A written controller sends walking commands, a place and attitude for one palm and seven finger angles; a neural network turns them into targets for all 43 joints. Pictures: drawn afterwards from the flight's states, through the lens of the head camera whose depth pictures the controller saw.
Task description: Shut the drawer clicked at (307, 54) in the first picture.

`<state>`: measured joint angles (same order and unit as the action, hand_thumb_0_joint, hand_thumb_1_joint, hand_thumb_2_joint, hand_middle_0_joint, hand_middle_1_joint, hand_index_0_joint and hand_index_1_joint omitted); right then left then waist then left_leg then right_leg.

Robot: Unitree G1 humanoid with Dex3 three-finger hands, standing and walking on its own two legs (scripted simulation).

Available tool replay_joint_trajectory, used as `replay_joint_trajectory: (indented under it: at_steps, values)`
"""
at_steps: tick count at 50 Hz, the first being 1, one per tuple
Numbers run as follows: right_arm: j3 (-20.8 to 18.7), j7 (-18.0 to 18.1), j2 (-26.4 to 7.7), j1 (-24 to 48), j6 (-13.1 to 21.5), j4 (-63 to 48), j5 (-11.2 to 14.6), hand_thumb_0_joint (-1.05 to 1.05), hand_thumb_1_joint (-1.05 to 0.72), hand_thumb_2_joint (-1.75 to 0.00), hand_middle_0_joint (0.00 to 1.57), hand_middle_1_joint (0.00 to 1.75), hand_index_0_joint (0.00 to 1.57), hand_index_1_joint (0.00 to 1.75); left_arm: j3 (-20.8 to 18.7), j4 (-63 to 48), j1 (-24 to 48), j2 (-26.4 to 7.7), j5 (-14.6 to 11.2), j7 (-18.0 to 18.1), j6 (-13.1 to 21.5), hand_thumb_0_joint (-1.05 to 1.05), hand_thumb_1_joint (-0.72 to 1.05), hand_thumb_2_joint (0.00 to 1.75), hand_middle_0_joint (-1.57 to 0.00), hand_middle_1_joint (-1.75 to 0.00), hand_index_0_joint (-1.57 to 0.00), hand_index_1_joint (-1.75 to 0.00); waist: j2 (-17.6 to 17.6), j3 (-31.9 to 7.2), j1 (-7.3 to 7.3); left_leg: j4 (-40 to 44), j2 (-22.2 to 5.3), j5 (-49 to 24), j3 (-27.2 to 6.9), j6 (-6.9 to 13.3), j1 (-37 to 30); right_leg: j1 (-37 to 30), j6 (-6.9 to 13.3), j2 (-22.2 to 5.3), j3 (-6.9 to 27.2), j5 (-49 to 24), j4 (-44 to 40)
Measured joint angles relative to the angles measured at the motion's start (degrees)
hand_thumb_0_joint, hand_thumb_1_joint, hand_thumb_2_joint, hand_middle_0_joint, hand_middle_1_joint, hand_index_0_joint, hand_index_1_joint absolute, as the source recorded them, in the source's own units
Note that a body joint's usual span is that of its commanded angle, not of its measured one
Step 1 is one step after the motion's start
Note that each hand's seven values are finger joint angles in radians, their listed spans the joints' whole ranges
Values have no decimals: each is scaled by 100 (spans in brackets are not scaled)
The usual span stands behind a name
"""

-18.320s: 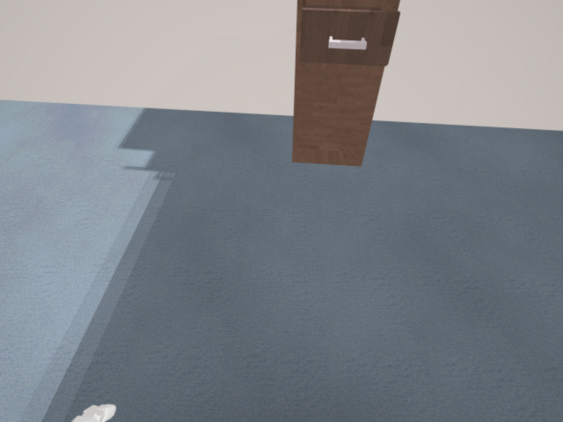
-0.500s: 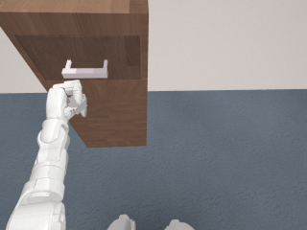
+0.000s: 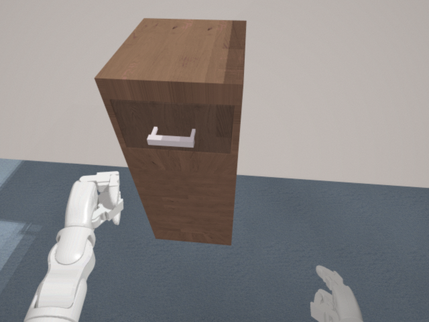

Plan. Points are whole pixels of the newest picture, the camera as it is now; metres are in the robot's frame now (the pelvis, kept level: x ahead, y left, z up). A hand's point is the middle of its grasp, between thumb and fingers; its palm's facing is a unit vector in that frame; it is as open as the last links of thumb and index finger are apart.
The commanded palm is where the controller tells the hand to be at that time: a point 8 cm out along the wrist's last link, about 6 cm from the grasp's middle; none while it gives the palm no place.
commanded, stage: draw the hand back to the body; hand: left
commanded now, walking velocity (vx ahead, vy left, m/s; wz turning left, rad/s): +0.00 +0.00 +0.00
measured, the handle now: (172, 136) +0.60 +0.17 -0.02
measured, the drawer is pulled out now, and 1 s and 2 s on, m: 0.00 0.00 0.00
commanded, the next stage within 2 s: step back with the hand held close in 0.64 s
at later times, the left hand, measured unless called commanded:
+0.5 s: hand (43, 238) +0.19 +0.24 +0.17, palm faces +0.38 -0.84 -0.40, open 3.3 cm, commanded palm +0.14 +0.28 +0.19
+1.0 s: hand (51, 229) +0.20 +0.24 +0.16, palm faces +0.30 -0.83 -0.46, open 3.3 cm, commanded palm +0.14 +0.28 +0.19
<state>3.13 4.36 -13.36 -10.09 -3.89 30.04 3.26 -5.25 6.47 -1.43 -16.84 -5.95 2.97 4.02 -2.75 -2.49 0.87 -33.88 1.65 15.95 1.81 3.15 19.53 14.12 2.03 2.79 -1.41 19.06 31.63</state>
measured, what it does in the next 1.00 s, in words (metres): stands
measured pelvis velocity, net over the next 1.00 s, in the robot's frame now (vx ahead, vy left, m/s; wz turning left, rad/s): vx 0.00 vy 0.01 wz -0.02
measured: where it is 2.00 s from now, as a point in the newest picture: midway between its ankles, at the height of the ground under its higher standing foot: outside the picture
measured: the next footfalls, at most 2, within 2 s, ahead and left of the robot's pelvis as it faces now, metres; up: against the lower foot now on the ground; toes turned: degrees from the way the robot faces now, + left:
none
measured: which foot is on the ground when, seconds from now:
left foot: down 0.00-1.00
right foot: down 0.00-1.00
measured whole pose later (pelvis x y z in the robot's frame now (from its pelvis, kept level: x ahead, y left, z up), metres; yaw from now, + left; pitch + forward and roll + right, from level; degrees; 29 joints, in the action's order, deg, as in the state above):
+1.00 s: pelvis +0.00 +0.01 +0.01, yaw -1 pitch +0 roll -1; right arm -0.3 2.8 -13.9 -10.0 -1.6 31.5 0.7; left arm -18.5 -27.0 -33.8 -20.3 -4.0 5.3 9.6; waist -4.3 0.8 0.5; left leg -24.1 1.7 11.5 2.8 3.6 13.1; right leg 7.4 1.2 2.8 0.0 13.2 20.2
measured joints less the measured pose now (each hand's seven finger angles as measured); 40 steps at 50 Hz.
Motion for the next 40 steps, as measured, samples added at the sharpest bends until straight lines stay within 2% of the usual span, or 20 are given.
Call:
replay_joint_trajectory:
  at_steps: [5, 11, 25, 33, 40]
  values:
    - [72, 9, 36, -6, 122, 119, -70, 1, -91, -90, 20, 30, 20, 30, -74, -675, -523, 0, 66, 167, -143, 2, 90, 90, -140, -160, -140, -160, -47, 169, 61, 538, 37, -238, 6, 8, -552, -545, -12, -28, 29, -242, -532]
    - [43, -50, 33, -69, 263, 247, -151, 1, -91, -90, 20, 30, 20, 30, -302, -1586, -1326, -50, 87, 204, -120, 2, 90, 90, -140, -160, -140, -160, -94, 264, 88, 919, 53, -383, 31, 10, -961, -946, -20, -39, 71, -402, -920]
    - [-199, -106, -64, -209, 621, 389, -215, 1, -91, -90, 20, 30, 20, 30, -1060, -3297, -3029, -287, 95, 266, 122, 2, 90, 90, -141, -160, -141, -160, -187, 242, 241, 933, 20, -332, -12, -11, -1128, -1204, -5, 1, 40, -438, -1116]
    - [-212, -48, -36, -125, 721, 426, -244, 1, -91, -90, 20, 30, 20, 30, -1015, -3163, -2936, -112, 145, 318, 161, 1, 89, 90, -141, -160, -141, -160, -185, 301, 314, 918, 33, -344, -60, -12, -1137, -1225, 0, -7, -10, -426, -1094]
    - [-145, -60, 36, -120, 758, 377, -258, 1, -91, -90, 20, 30, 20, 30, -1000, -3197, -2834, -149, 167, 303, 143, 2, 89, 90, -141, -160, -141, -160, -127, 321, 279, 907, 5, -319, -37, -28, -1153, -1243, 14, 18, 18, -424, -1110]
